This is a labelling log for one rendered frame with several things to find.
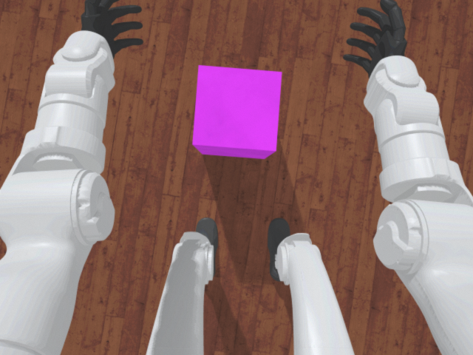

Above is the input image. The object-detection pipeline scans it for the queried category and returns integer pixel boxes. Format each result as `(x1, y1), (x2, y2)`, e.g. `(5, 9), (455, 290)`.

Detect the right robot shin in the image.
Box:
(275, 233), (321, 273)

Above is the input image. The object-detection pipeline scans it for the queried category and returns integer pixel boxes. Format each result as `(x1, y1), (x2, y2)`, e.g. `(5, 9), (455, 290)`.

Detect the right robot forearm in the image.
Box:
(364, 55), (473, 207)

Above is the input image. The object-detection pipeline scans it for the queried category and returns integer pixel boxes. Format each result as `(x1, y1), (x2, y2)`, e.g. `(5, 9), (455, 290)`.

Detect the robot left hand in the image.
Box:
(81, 0), (143, 59)

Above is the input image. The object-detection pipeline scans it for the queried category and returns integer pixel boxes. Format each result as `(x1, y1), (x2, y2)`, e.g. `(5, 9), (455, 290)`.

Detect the robot right upper arm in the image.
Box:
(373, 199), (473, 355)

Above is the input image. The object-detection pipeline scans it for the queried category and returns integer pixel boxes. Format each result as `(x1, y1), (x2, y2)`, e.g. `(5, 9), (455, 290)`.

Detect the robot right hand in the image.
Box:
(343, 0), (407, 79)

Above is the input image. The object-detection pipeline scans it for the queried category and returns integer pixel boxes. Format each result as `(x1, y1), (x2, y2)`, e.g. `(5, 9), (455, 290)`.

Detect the left robot forearm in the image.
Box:
(0, 30), (115, 240)

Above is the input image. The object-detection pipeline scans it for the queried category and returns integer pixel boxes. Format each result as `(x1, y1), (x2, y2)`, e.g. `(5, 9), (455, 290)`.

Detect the robot left upper arm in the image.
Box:
(0, 169), (115, 355)

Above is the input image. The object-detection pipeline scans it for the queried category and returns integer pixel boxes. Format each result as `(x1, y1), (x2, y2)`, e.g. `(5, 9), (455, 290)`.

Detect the left robot shin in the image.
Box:
(172, 231), (211, 257)

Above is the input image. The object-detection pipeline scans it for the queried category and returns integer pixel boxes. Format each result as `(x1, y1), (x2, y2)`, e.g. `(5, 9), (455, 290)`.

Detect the carton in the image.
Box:
(192, 65), (282, 159)

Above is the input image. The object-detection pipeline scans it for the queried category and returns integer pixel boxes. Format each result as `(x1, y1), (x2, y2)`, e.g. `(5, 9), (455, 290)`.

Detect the robot shin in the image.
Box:
(172, 231), (211, 257)
(275, 233), (321, 273)

